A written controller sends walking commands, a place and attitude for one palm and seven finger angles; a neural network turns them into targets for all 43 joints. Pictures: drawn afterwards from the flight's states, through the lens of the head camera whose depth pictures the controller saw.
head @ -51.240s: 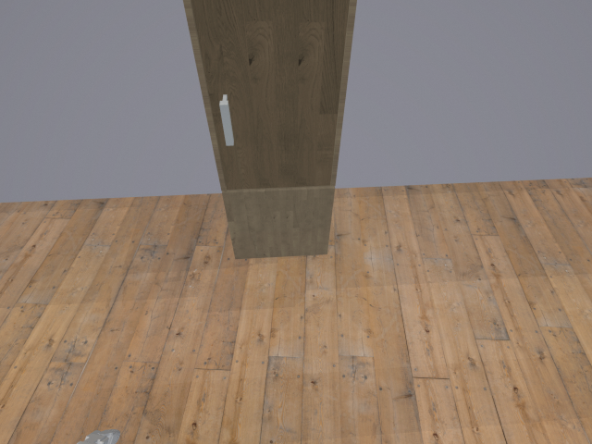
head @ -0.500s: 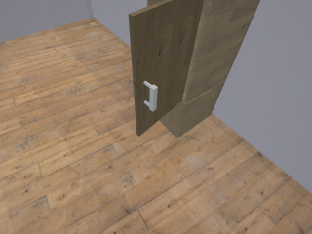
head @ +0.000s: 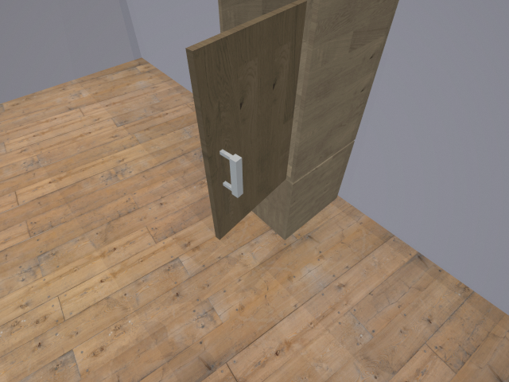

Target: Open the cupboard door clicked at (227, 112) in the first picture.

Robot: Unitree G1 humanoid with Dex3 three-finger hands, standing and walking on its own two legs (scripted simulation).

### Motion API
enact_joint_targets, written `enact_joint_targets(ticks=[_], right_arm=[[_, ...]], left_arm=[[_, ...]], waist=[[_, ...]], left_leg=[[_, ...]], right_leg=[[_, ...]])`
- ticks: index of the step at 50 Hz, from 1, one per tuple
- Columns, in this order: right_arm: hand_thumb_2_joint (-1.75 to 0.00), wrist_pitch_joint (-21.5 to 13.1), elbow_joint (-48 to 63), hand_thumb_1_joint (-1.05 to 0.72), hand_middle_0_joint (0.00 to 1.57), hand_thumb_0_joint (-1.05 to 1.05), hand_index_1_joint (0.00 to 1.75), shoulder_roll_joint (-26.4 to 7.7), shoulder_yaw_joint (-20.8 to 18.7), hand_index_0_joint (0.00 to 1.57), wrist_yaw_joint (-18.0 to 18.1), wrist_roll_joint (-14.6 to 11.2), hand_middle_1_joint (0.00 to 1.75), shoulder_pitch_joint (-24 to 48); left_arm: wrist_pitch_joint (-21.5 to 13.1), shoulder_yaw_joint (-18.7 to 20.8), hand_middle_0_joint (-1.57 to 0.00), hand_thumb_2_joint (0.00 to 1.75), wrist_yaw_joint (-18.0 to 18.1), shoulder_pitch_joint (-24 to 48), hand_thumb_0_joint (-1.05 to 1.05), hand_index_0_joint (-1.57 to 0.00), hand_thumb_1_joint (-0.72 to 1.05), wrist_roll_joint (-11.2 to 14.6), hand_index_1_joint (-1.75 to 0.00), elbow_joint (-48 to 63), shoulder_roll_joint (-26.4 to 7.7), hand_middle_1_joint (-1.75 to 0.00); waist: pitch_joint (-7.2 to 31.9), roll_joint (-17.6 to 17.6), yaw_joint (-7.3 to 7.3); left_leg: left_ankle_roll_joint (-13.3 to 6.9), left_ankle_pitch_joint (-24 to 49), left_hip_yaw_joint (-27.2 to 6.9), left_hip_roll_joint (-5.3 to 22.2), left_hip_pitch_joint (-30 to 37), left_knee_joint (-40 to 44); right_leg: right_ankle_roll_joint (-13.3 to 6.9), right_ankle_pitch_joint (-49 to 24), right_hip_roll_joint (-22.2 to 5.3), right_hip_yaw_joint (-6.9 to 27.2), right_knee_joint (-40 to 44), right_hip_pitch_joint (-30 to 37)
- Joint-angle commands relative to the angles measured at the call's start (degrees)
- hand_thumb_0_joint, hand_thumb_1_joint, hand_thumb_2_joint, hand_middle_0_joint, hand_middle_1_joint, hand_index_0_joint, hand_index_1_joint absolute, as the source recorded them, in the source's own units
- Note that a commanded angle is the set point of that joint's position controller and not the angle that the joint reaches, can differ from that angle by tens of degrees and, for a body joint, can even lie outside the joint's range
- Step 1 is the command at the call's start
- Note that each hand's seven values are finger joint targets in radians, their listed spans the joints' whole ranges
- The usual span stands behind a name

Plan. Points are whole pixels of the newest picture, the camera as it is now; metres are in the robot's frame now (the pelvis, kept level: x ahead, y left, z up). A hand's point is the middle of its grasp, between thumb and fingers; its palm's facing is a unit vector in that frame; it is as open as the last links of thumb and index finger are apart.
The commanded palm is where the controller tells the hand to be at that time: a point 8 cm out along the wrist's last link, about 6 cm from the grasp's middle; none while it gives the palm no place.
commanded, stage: let the arm hang, fingers relaxed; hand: left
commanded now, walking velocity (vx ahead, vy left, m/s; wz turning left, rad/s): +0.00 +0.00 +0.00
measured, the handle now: (230, 173) +0.60 +0.09 -0.07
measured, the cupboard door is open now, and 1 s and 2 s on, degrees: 98 98 98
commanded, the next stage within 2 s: look to check the result in 0.08 s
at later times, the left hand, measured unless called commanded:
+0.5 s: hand out of the picture -0.01 +0.14 -0.17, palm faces +0.04 -0.98 -0.18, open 7.4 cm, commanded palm none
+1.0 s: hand out of the picture +0.01 +0.13 -0.18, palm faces +0.05 -0.98 -0.19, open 7.4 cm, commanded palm none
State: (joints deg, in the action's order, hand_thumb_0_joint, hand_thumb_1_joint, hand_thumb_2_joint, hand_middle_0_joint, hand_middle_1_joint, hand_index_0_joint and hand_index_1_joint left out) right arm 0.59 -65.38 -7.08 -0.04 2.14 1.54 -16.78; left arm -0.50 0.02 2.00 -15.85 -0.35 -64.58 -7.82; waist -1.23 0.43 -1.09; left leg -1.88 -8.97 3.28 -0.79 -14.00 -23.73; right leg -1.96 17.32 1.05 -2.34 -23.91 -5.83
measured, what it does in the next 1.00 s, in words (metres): shifts its weight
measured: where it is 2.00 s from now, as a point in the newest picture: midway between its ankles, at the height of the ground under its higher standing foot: outside the picture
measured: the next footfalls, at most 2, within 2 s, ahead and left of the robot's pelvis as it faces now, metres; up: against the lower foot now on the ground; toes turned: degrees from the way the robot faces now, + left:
none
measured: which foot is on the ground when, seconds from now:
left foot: down 0.00-1.00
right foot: down 0.00-1.00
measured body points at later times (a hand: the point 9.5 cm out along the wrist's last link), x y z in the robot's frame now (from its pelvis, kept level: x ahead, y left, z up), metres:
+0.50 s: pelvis +0.02 -0.02 +0.00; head +0.04 -0.03 +0.45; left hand -0.01 +0.19 -0.16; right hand +0.01 -0.23 -0.17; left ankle +0.04 +0.10 -0.74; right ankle -0.05 -0.10 -0.74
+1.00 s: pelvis +0.04 -0.04 +0.00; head +0.06 -0.04 +0.45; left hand +0.01 +0.18 -0.16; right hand +0.03 -0.25 -0.17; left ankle +0.04 +0.10 -0.74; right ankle -0.05 -0.10 -0.74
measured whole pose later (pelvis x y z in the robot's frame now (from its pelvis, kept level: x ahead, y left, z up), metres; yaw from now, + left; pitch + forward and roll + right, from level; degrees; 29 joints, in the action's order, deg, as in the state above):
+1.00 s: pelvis +0.04 -0.04 +0.00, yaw +0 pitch -1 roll +1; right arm 1.0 -65.4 -7.6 0.0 3.2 1.1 -15.5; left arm -0.7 0.3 2.5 -18.2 0.0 -65.0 -6.9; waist -2.6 -0.1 -0.2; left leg 1.2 -12.9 2.2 1.5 -11.4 -25.0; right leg -4.5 19.1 3.6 -2.8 -20.6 -1.1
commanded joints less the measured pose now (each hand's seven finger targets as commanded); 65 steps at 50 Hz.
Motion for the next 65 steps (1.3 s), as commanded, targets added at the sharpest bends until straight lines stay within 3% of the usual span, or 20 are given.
enact_joint_targets(ticks=[1, 19, 40, 49, 56, 65], right_arm=[[-0.90, -0.76, 0.84, -0.90, 0.20, 0.00, 0.30, -5.09, -0.55, 0.20, 0.34, -0.26, 0.30, -3.80], [-0.90, -0.89, 0.69, -0.90, 0.20, 0.00, 0.30, -5.38, -0.59, 0.20, 0.80, -0.56, 0.30, -3.26], [-0.90, -0.42, 0.73, -0.90, 0.20, 0.00, 0.30, -5.50, -0.57, 0.20, 1.18, -0.51, 0.30, -2.84], [-0.90, -0.20, 0.89, -0.90, 0.20, 0.00, 0.30, -5.27, -0.65, 0.20, 1.29, -0.65, 0.30, -3.14], [-0.90, -0.37, 0.75, -0.90, 0.20, 0.00, 0.30, -5.34, -0.60, 0.20, 1.43, -0.61, 0.30, -3.76], [-0.90, -0.58, 0.47, -0.90, 0.20, 0.00, 0.30, -5.40, -0.60, 0.20, 1.41, -0.61, 0.30, -3.80]], left_arm=[[-0.17, 1.16, -0.20, 0.90, 0.44, -6.27, 0.00, -0.20, 0.90, 0.13, -0.30, 0.14, -5.23, -0.30], [-0.57, 1.15, -0.20, 0.90, 0.78, -7.77, 0.00, -0.20, 0.90, 0.11, -0.30, -0.69, -4.59, -0.30], [-0.51, 1.50, -0.20, 0.90, 1.18, -8.47, 0.00, -0.20, 0.90, 0.22, -0.30, -0.33, -5.07, -0.30], [-0.35, 1.57, -0.20, 0.90, 1.26, -9.07, 0.00, -0.20, 0.90, 0.32, -0.30, -0.27, -5.16, -0.30], [-0.36, 1.54, -0.20, 0.90, 1.07, -8.58, 0.00, -0.20, 0.90, 0.36, -0.30, -0.31, -4.88, -0.30], [-0.51, 1.50, -0.20, 0.90, 1.05, -8.84, 0.00, -0.20, 0.90, 0.32, -0.30, -0.49, -4.88, -0.30]], waist=[[-4.37, 1.21, 0.90], [-2.39, -0.77, 0.79], [-2.97, -1.82, 1.01], [-3.27, -2.71, 1.14], [-3.34, -0.71, 0.89], [-3.03, -1.39, 1.00]], left_leg=[[-0.66, 3.62, -7.18, 6.18, 3.10, 3.67], [-0.68, 10.20, -6.11, 6.59, 6.47, 1.88], [-0.13, 11.11, -4.25, 6.06, 6.34, -0.41], [0.01, 9.63, -3.71, 5.73, 5.86, -1.26], [-0.07, 11.28, -4.37, 6.19, 6.62, -0.56], [-0.23, 11.67, -4.50, 6.41, 7.18, -0.08]], right_leg=[[-1.34, -5.81, -6.47, 5.34, 6.03, -5.98], [-1.02, -13.97, -6.72, 5.20, 6.24, -3.44], [0.97, -25.87, -7.24, 4.91, 6.17, -0.73], [2.02, -28.21, -7.30, 4.91, 6.23, -0.07], [0.87, -24.55, -6.83, 4.92, 6.14, -0.59], [0.66, -23.91, -6.80, 5.03, 6.39, -0.37]])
